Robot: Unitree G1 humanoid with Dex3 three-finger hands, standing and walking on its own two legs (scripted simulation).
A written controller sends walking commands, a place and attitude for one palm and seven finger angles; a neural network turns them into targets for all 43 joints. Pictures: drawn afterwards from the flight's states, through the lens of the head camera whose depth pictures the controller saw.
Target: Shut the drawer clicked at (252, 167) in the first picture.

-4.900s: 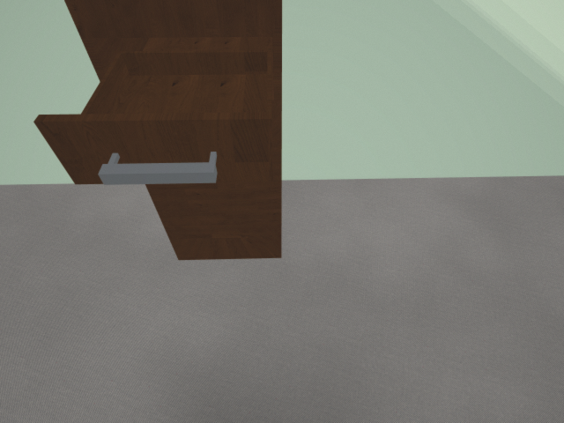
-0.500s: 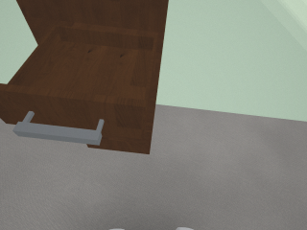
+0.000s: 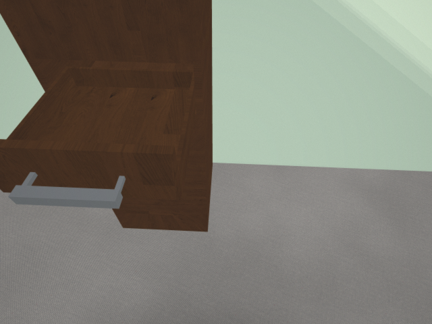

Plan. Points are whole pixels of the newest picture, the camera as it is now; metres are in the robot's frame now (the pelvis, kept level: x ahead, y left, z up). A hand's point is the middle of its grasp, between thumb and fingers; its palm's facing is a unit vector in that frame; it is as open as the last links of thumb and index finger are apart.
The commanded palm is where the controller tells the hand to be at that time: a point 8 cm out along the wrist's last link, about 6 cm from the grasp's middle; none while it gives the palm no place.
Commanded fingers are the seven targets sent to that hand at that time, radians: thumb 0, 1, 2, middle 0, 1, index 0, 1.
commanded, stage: come to a stop and stand still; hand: left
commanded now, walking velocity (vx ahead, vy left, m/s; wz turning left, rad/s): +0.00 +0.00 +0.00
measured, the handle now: (72, 187) +0.33 +0.29 +0.07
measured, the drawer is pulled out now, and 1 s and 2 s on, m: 0.30 0.30 0.30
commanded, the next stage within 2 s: look again from close up in 0.10 s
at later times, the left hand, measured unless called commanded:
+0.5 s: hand out of the picture +0.04 +0.22 -0.17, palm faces +0.05 -0.96 -0.28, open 7.4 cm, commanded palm none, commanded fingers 0.00 0.90 0.90 -0.20 -0.30 -0.20 -0.30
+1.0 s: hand out of the picture -0.03 +0.23 -0.18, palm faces +0.00 -0.97 -0.23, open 7.4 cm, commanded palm none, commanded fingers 0.00 0.90 0.90 -0.20 -0.30 -0.20 -0.30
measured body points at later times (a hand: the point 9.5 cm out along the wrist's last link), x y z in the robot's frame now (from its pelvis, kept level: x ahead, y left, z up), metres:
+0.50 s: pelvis +0.00 +0.01 -0.01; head -0.02 +0.01 +0.44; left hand +0.04 +0.27 -0.15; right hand +0.05 -0.23 -0.16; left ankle +0.02 +0.14 -0.74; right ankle -0.04 -0.10 -0.74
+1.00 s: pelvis -0.02 +0.04 +0.00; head -0.02 +0.04 +0.44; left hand -0.03 +0.29 -0.16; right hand -0.01 -0.20 -0.16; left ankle +0.02 +0.14 -0.74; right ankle -0.04 -0.10 -0.74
